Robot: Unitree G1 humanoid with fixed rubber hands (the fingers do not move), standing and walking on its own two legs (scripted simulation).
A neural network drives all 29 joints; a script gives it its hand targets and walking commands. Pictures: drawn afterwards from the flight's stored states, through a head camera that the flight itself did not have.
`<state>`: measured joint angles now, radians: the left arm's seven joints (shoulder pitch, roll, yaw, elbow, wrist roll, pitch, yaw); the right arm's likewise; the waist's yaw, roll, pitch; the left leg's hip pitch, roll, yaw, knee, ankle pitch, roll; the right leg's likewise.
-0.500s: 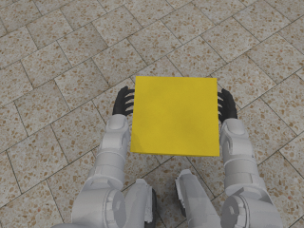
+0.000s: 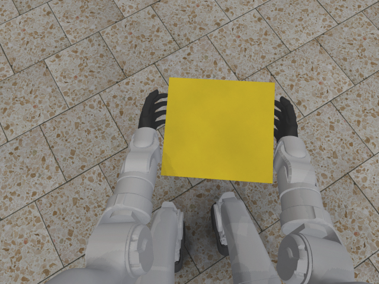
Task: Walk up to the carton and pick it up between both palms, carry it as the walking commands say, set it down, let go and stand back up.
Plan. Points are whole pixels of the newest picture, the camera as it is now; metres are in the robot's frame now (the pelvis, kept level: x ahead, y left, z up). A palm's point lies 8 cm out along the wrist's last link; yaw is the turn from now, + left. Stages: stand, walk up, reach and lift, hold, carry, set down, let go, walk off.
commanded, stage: set down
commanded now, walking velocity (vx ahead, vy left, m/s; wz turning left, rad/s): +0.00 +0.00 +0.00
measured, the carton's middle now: (214, 138) +0.40 -0.06 -0.16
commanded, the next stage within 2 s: none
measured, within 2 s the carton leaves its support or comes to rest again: neither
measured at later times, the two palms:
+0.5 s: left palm (156, 123) +0.45 +0.08 -0.16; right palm (274, 131) +0.41 -0.21 -0.16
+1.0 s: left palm (164, 124) +0.47 +0.07 -0.25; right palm (265, 132) +0.43 -0.22 -0.25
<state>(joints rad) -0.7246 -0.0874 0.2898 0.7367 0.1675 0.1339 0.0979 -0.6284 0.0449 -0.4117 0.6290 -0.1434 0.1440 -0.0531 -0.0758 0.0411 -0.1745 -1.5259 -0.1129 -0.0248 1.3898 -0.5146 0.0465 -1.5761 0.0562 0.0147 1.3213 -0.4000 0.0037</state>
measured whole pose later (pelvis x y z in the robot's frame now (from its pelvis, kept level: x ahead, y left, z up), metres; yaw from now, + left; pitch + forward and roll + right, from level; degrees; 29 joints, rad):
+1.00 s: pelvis -0.04 -0.01 -0.15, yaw +1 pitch +43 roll +0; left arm -1.14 0.03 0.33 0.84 0.13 0.22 0.13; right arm -1.03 -0.06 -0.48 0.72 -0.13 0.24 -0.06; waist -0.10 0.04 -0.03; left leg -2.05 -0.13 0.02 1.90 -0.60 0.03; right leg -2.11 0.05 0.00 1.84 -0.47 0.00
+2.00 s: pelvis -0.06 -0.01 -0.23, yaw +1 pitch +35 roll -1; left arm -1.42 0.16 0.29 1.03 0.08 0.25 0.13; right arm -1.32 -0.17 -0.44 0.89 -0.10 0.30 -0.09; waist -0.11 0.06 0.26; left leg -2.18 -0.14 0.03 2.20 -0.62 0.03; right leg -2.24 0.05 -0.03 2.11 -0.47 0.00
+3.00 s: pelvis -0.05 -0.01 -0.25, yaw +2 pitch +35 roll -3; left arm -1.44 0.18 0.17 1.07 0.02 0.18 0.14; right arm -1.30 -0.21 -0.39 0.99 -0.02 0.19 -0.09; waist -0.10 0.06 0.31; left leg -2.23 -0.17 0.02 2.25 -0.64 0.03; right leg -2.26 0.03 -0.04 2.16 -0.52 0.01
